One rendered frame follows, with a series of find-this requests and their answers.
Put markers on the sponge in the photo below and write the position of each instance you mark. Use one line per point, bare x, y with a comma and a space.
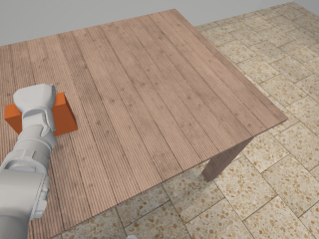
63, 115

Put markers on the table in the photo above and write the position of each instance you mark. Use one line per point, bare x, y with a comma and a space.
152, 99

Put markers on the robot left upper arm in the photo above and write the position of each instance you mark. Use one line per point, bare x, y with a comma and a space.
23, 196

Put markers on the robot left hand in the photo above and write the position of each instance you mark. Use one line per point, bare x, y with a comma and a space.
42, 95

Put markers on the robot left forearm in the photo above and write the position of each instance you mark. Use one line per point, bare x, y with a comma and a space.
35, 142

